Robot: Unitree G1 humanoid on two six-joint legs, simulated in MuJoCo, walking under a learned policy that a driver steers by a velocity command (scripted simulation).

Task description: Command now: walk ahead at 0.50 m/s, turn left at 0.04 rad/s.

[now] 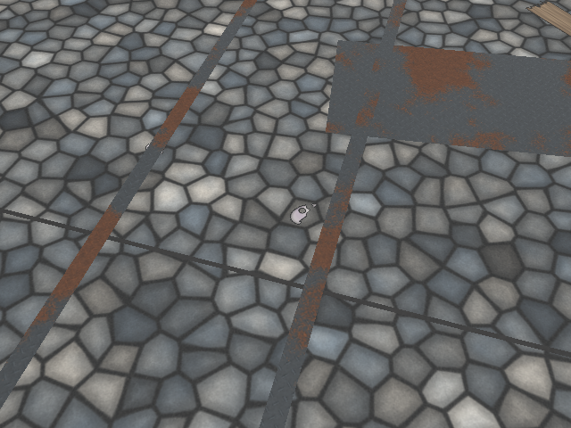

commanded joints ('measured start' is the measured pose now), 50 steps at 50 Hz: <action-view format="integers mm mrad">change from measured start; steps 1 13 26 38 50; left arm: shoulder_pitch -63 229 387 286 -89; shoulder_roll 83 95 137 47 32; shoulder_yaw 19 39 45 52 28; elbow -81 97 191 120 -38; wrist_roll -1 -20 -16 1 6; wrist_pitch -25 -72 -64 4 14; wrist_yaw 6 27 42 8 -35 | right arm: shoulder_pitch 15 -71 -472 -188 -54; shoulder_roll -162 -62 -64 -71 -122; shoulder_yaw -31 -11 4 -23 -45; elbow -15 -54 -189 -100 -29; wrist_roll -6 -24 -9 -4 -5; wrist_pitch -8 32 17 -30 -35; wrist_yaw -14 25 23 -16 -21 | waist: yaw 36 31 108 77 27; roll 102 -25 -32 136 110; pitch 65 -1 47 -14 70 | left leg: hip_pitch -8 -619 -653 -252 -122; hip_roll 314 185 150 380 378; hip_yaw -99 -53 10 -140 170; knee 68 947 411 -8 -13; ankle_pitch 728 42 236 180 428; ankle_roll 99 -24 -67 54 51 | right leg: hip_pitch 38 407 592 29 -27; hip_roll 45 -140 -123 -10 -1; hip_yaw -24 222 185 91 -42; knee -67 -495 -412 513 60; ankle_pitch -77 8 276 -231 11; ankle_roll -47 -186 -165 -35 -44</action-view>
